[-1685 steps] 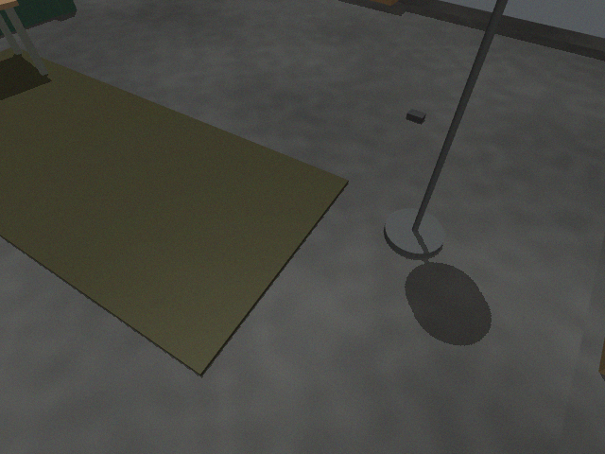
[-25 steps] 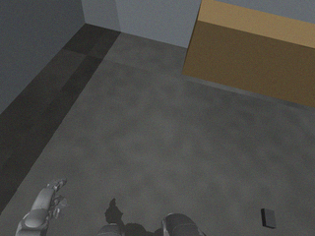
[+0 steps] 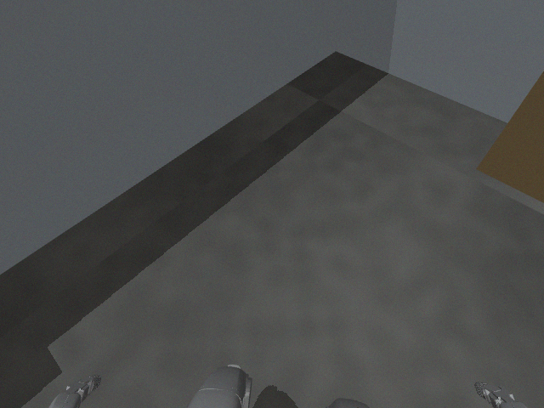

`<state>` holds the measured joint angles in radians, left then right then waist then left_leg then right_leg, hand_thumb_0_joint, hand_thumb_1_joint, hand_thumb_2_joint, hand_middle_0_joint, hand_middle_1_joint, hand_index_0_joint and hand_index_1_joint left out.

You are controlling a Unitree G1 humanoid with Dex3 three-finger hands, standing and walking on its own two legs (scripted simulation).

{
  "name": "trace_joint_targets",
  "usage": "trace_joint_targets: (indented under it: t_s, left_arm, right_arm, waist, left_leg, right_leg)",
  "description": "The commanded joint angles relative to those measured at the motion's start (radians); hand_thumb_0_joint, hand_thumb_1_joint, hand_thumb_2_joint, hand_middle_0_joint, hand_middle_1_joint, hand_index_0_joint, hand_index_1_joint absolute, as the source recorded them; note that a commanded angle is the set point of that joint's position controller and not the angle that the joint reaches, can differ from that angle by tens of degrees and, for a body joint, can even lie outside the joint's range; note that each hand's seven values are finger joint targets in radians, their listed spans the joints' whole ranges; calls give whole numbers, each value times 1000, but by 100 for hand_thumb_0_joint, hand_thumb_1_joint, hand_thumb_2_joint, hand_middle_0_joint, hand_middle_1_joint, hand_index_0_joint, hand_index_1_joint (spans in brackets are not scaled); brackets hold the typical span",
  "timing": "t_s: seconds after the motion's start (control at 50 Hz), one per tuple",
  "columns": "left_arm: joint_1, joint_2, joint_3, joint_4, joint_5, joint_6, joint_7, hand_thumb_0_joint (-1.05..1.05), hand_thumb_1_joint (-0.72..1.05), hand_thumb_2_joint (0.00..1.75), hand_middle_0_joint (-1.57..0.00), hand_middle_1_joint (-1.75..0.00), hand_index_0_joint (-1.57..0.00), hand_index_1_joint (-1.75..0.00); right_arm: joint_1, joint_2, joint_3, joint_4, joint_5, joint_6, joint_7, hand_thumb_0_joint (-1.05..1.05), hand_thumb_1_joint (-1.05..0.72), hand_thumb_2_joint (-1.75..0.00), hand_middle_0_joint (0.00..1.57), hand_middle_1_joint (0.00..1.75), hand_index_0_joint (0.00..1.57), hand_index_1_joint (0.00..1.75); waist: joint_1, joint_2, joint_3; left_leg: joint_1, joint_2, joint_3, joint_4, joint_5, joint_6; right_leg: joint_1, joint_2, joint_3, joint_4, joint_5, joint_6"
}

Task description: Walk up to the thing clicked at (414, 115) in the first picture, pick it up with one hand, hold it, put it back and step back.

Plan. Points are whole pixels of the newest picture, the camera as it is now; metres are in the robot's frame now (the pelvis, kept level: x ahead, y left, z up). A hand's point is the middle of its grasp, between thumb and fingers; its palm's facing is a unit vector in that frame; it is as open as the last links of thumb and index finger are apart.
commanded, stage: walk up
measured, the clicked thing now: out of the picture -0.06 -0.73 -0.74
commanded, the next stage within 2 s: none
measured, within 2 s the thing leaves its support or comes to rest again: neither
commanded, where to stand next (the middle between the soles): +0.12 +0.01 m, yaw +37 degrees
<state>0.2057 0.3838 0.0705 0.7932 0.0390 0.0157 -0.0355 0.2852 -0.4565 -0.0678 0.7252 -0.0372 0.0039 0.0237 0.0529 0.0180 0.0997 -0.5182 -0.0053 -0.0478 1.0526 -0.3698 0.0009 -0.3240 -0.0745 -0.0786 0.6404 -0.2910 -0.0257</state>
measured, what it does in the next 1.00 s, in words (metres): steps on the spot, turning left: left foot, then right foot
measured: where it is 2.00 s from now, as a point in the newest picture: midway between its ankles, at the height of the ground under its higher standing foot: outside the picture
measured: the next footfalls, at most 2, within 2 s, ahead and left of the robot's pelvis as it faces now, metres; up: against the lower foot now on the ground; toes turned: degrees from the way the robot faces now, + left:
left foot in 0.16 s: +0.04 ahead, +0.15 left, +0.00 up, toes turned +9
right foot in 0.54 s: +0.17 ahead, -0.10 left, +0.00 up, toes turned +21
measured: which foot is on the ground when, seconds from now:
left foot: up 0.00-0.14, down 0.16-0.58, up 0.60-0.86, down 0.88-1.00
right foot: down 0.00-0.18, up 0.20-0.52, down 0.54-0.94, up 0.96-1.00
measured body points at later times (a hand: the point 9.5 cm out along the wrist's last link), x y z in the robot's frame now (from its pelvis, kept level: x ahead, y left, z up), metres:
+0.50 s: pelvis +0.03 +0.00 -0.01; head +0.07 +0.04 +0.44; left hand +0.02 +0.34 -0.13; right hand +0.21 -0.28 -0.09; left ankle +0.00 +0.14 -0.73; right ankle +0.14 -0.12 -0.70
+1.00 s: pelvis +0.02 -0.01 -0.02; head +0.02 +0.02 +0.43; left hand -0.10 +0.31 -0.13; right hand +0.26 -0.24 -0.11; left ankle +0.00 +0.10 -0.73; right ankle +0.12 -0.12 -0.71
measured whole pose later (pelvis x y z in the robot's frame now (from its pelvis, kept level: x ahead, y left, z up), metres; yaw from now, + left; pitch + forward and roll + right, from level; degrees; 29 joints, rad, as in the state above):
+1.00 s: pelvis +0.02 -0.01 -0.02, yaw +33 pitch -3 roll +1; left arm 0.23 0.44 0.07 0.88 0.01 0.05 -0.01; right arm 0.29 -0.40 -0.04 0.88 -0.04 -0.03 0.00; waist 0.02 -0.06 0.08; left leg -0.36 -0.05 0.00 0.74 -0.34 0.05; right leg -0.41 -0.11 -0.03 0.92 -0.53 -0.02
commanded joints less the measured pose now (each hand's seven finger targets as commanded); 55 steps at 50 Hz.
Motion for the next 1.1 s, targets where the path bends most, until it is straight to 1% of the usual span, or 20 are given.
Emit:
trace_joint_targets:
  t_s: [0.0,0.06,0.14,0.18,0.2,0.28,0.44,0.5,0.52,0.54,0.56,0.58,0.66,0.78,0.86,0.88,0.92,0.94,1.0,1.08]
  left_arm:
    - [-23,292,97,-117,7,-49,5,0,90,90,-20,-30,-20,-30]
    - [-6,319,100,-117,1,-37,-8,0,90,90,-20,-30,-20,-30]
    - [10,233,68,-119,-15,-7,-14,0,90,90,-20,-30,-20,-30]
    - [3,176,44,-154,-21,1,-13,0,90,90,-20,-30,-20,-30]
    - [-87,265,64,-158,-10,-10,-2,0,90,90,-20,-30,-20,-30]
    - [72,254,66,-76,-23,-19,3,0,90,90,-20,-30,-20,-30]
    - [15,202,59,-87,-39,-21,23,0,90,90,-20,-30,-20,-30]
    - [76,192,63,-61,-34,-39,35,0,90,90,-20,-30,-20,-30]
    - [107,239,75,-54,-24,-46,41,0,90,90,-20,-30,-20,-30]
    - [135,310,93,-56,-10,-48,45,0,90,90,-20,-30,-20,-30]
    - [70,329,94,-79,-9,-46,42,0,90,90,-20,-30,-20,-30]
    - [-14,366,103,-95,-11,-43,40,0,90,90,-20,-30,-20,-30]
    - [-49,263,67,-68,-8,-47,45,0,90,90,-20,-30,-20,-30]
    - [-36,287,78,-73,-1,-38,24,0,90,90,-20,-30,-20,-30]
    - [-45,247,51,-59,-20,-13,18,0,90,90,-20,-30,-20,-30]
    - [-19,203,36,-49,-24,-6,20,0,90,90,-20,-30,-20,-30]
    - [-44,202,38,-49,-39,3,32,0,90,90,-20,-30,-20,-30]
    - [-70,254,50,-35,-31,-3,34,0,90,90,-20,-30,-20,-30]
    - [34,232,49,35,-38,-6,26,0,90,90,-20,-30,-20,-30]
    - [36,211,42,64,-33,-15,26,0,90,90,-20,-30,-20,-30]
  right_arm:
    - [34,-167,-61,-51,18,-21,6,0,-90,-90,20,30,20,30]
    - [29,-157,-66,-37,23,-35,3,0,-90,-90,20,30,20,30]
    - [186,-175,-85,32,24,-62,-27,0,-90,-90,20,30,20,30]
    - [158,-351,-112,-26,1,-72,-44,0,-90,-90,20,30,20,30]
    - [154,-371,-119,-14,18,-69,-48,0,-90,-90,20,30,20,30]
    - [84,-216,-63,-25,34,-82,-63,0,-90,-90,20,30,20,30]
    - [46,-227,-62,-65,15,-64,-66,0,-90,-90,20,30,20,30]
    - [12,-198,-54,-77,31,-43,-66,0,-90,-90,20,30,20,30]
    - [10,-154,-39,-86,43,-41,-67,0,-90,-90,20,30,20,30]
    - [28,-104,-23,-97,51,-40,-70,0,-90,-90,20,30,20,30]
    - [69,-113,-24,-79,41,-32,-84,0,-90,-90,20,30,20,30]
    - [79,-170,-45,-65,28,-29,-95,0,-90,-90,20,30,20,30]
    - [53,-176,-58,3,29,-31,-49,0,-90,-90,20,30,20,30]
    - [29,-144,-47,43,19,-39,-19,0,-90,-90,20,30,20,30]
    - [87,-142,-52,96,20,-58,-34,0,-90,-90,20,30,20,30]
    - [85,-172,-61,101,11,-63,-41,0,-90,-90,20,30,20,30]
    - [27,-329,-78,61,-3,-67,-49,0,-90,-90,20,30,20,30]
    - [-20,-312,-75,64,2,-65,-51,0,-90,-90,20,30,20,30]
    - [-83,-202,-36,63,10,-74,-59,0,-90,-90,20,30,20,30]
    - [-43,-203,-37,90,13,-72,-48,0,-90,-90,20,30,20,30]
  waist:
    - [18,-256,-49]
    - [11,-262,-49]
    - [-76,-48,-174]
    - [-86,196,-122]
    - [-116,163,-49]
    - [-34,99,-67]
    - [-43,190,-85]
    - [5,138,-166]
    - [22,61,-205]
    - [39,-144,-242]
    - [2,-209,-213]
    - [-13,-263,-194]
    - [-22,-183,-66]
    - [1,-278,-72]
    - [-55,-144,-112]
    - [-65,-36,-116]
    - [-75,197,-50]
    - [-68,136,22]
    - [-18,99,-17]
    - [-49,149,-124]
  left_leg:
    - [-62,29,42,-170,-83,-23]
    - [91,-5,96,-299,-98,-22]
    - [480,-33,59,-586,33,28]
    - [515,339,-697,-770,-265,242]
    - [370,385,-796,-798,-247,323]
    - [430,179,-332,-595,334,199]
    - [144,123,-309,-467,753,191]
    - [133,49,-285,-306,635,132]
    - [77,10,-247,-217,499,88]
    - [-82,-86,-127,-36,233,42]
    - [-166,-101,-53,75,-230,27]
    - [-160,-34,-52,184,-284,21]
    - [-59,-18,-23,94,-77,14]
    - [63,-16,91,-246,-96,-4]
    - [324,-47,99,-468,59,14]
    - [382,-9,-16,-536,-7,45]
    - [188,343,-638,-799,-309,246]
    - [75,345,-650,-811,-319,278]
    - [176,201,-349,-675,10,190]
    - [251,178,-308,-631,103,180]
  right_leg:
    - [135,-219,251,-301,-266,-189]
    - [51,-238,188,-269,-236,-178]
    - [-118,-164,-25,106,-155,-59]
    - [-492,26,25,421,-281,35]
    - [-435,-38,133,451,-282,23]
    - [-364,-37,131,376,-126,11]
    - [-37,60,45,208,-85,-3]
    - [126,95,50,-59,85,-35]
    - [230,18,143,-103,158,-66]
    - [350,-197,382,-167,185,-124]
    - [315,-384,563,-245,166,-215]
    - [237,-467,679,-283,112,-303]
    - [59,-194,274,-232,-30,-171]
    - [49,-205,190,-223,-150,-192]
    - [-95,-192,125,-30,-167,-121]
    - [-184,-157,85,80,-224,-77]
    - [-284,-6,91,342,-334,7]
    - [-217,-31,127,370,-314,4]
    - [-192,-42,129,310,-188,3]
    - [-89,-5,85,161,-199,10]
